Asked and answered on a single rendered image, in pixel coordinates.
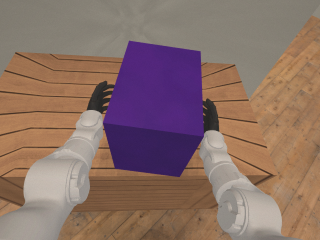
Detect robot left upper arm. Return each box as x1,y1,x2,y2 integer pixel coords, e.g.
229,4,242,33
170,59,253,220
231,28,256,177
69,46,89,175
0,158,90,240

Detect robot right upper arm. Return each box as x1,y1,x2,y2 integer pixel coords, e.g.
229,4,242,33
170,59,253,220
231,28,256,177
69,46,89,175
216,187,303,240

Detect right robot hand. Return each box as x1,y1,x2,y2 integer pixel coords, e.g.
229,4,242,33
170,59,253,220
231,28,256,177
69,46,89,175
202,98,219,133

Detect left robot hand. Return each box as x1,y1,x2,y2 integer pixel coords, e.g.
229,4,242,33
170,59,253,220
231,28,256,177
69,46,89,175
87,81,115,114

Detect left robot forearm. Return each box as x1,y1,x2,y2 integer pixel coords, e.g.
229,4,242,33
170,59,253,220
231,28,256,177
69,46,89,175
23,110,103,200

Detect carton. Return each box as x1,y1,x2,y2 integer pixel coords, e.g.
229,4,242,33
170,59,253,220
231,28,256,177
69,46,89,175
103,41,204,177

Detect pedestal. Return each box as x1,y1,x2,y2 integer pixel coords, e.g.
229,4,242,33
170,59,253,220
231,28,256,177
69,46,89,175
0,52,278,212

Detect right robot forearm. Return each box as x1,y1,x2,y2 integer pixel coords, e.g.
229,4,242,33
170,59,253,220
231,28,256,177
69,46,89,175
198,130,282,225

